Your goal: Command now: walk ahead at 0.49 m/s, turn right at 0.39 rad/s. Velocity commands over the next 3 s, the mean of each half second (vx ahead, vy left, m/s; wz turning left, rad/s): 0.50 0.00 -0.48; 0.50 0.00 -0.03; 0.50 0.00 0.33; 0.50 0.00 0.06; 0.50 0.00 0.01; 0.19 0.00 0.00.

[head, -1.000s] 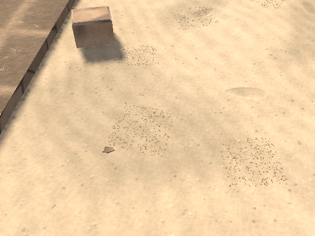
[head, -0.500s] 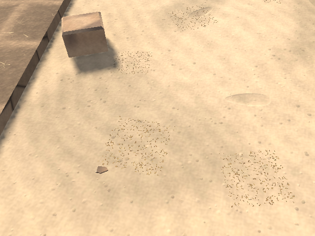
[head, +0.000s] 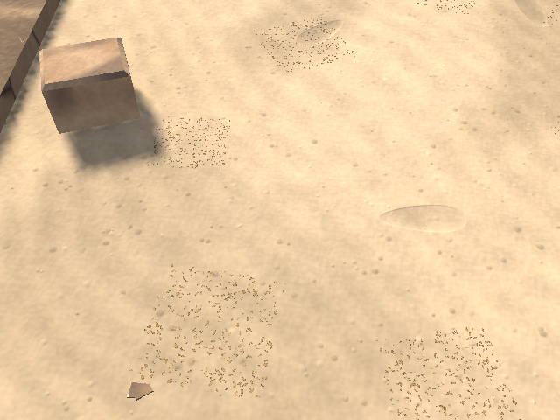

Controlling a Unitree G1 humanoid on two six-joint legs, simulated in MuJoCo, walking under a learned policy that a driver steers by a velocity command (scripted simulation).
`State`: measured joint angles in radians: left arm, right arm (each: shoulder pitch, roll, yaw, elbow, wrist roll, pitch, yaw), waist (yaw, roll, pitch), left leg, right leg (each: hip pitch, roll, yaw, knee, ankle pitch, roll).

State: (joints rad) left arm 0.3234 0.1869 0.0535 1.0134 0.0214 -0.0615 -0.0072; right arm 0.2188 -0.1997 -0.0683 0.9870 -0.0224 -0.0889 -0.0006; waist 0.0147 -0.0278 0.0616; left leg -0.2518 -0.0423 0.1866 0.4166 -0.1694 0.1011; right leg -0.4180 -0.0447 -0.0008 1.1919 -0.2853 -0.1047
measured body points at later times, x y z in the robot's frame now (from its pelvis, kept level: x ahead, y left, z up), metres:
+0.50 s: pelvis +0.27 -0.07 -0.01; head +0.30 -0.08 +0.43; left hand +0.45 +0.15 -0.14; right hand +0.22 -0.31 -0.16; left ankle +0.15 +0.08 -0.63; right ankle +0.31 -0.11 -0.74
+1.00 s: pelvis +0.55 -0.11 -0.02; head +0.59 -0.11 +0.43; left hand +0.58 +0.14 -0.17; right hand +0.64 -0.38 -0.14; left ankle +0.66 -0.08 -0.74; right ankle +0.33 -0.12 -0.69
